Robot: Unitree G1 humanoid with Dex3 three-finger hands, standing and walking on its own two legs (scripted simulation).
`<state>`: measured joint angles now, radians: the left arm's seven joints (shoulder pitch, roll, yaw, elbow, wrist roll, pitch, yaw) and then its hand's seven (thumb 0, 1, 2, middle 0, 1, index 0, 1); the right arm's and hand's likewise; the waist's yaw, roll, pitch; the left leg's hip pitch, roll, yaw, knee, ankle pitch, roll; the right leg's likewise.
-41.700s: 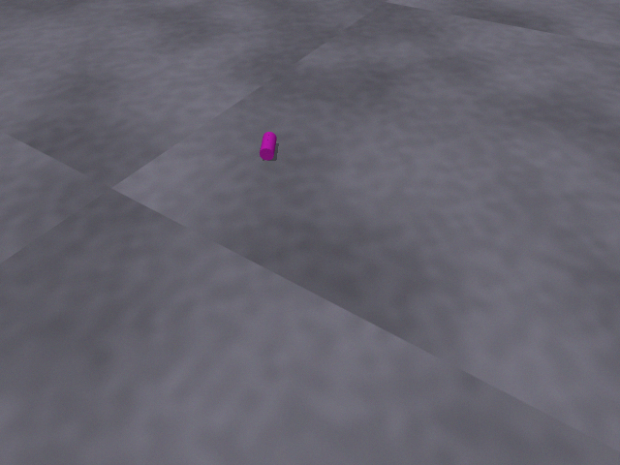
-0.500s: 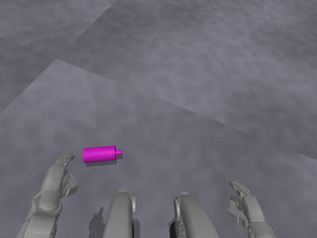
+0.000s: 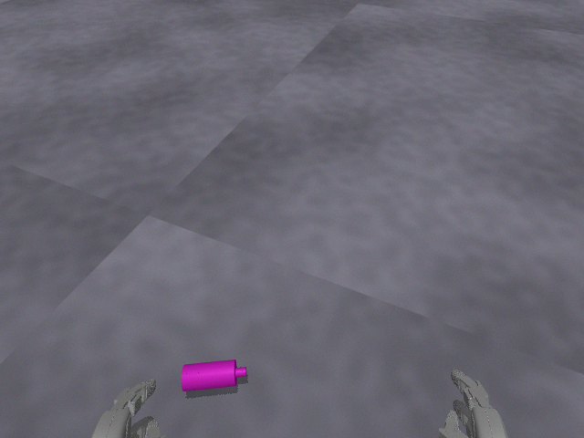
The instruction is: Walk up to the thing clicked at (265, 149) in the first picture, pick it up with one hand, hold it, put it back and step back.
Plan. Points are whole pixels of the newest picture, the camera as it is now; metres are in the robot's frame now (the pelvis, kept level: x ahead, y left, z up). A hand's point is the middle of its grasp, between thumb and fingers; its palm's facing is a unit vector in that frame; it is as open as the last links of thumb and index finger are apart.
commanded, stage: home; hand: left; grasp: from above
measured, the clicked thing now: (215, 374) +0.47 +0.24 -0.68
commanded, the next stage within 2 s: stand in 1.98 s
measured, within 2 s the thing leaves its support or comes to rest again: neither
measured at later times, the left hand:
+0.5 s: hand out of the picture +0.15 +0.18 -0.05, palm faces +0.05 -0.98 -0.20, open 7.4 cm
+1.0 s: hand out of the picture +0.15 +0.18 -0.05, palm faces +0.04 -0.98 -0.20, open 7.4 cm
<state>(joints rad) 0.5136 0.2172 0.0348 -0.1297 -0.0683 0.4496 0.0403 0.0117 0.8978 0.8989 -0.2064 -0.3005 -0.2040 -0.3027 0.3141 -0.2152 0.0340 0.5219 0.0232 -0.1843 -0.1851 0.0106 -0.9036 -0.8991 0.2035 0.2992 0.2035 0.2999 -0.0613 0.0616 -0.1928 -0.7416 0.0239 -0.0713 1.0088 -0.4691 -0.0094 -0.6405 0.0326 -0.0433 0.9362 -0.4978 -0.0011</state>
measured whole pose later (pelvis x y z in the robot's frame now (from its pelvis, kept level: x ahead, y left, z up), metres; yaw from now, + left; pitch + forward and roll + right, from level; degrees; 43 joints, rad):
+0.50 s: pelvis -0.01 +0.00 +0.00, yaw +0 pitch +9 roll -3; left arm 0.50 0.22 0.03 -0.11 -0.05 0.44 0.02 0.01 0.90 0.90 -0.20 -0.30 -0.20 -0.30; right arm 0.29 -0.22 0.04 0.53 0.01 -0.23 -0.18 0.01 -0.90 -0.90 0.21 0.30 0.21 0.30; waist -0.04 0.05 -0.16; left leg -0.71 0.02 -0.07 1.00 -0.46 -0.01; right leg -0.61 0.03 -0.05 0.94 -0.49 0.00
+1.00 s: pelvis -0.01 +0.00 +0.00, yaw +0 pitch +10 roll -3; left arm 0.50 0.23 0.03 -0.12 -0.06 0.45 0.01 0.01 0.90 0.90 -0.20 -0.30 -0.20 -0.30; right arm 0.29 -0.22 0.04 0.54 0.01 -0.24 -0.19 0.01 -0.90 -0.90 0.20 0.30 0.21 0.30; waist -0.04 0.05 -0.16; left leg -0.72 0.02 -0.07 1.01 -0.46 -0.01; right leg -0.62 0.03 -0.04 0.95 -0.49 0.00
